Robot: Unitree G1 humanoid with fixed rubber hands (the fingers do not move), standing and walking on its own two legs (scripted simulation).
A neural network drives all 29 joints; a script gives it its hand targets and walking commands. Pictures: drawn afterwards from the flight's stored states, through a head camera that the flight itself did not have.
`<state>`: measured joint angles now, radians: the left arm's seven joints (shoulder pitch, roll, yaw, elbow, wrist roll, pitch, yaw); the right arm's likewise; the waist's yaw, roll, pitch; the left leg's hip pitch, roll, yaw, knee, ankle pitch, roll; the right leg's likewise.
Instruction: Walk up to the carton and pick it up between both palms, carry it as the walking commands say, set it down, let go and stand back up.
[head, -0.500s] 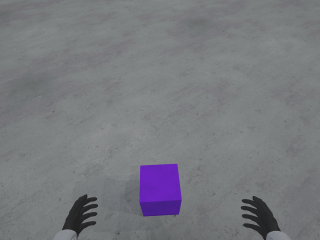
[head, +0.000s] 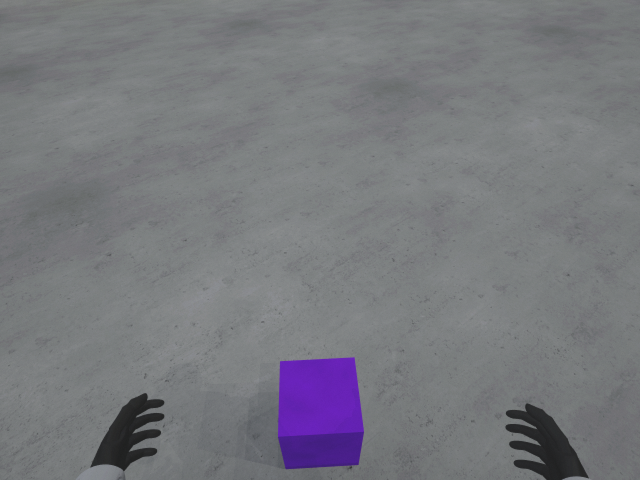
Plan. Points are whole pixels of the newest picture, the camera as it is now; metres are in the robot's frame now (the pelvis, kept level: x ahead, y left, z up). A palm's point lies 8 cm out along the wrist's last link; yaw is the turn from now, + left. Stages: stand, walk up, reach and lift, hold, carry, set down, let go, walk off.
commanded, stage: stand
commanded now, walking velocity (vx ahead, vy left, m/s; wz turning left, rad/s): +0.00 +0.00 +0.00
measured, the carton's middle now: (319, 413) +0.48 +0.01 -0.64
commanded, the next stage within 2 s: none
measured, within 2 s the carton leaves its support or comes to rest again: neither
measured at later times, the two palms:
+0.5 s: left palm (100, 451) +0.20 +0.28 -0.03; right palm (570, 452) +0.17 -0.29 -0.04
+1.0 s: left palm (91, 470) +0.18 +0.28 -0.04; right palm (582, 479) +0.14 -0.29 -0.04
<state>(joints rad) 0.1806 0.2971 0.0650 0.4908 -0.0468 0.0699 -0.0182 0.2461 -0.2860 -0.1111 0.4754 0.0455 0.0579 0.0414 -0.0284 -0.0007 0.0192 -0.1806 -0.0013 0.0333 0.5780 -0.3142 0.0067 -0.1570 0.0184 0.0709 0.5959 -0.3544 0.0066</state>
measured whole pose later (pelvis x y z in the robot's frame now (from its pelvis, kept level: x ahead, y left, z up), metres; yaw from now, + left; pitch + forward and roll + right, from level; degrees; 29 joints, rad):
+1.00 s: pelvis +0.00 +0.00 +0.00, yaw +0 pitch -5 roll +0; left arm 0.18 0.36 0.06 0.58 -0.05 -0.01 0.00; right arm 0.25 -0.33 -0.11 0.55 0.05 -0.02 0.02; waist -0.03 -0.01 -0.01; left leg -0.18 0.00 0.03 0.58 -0.31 0.01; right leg -0.16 0.02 0.07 0.60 -0.35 0.01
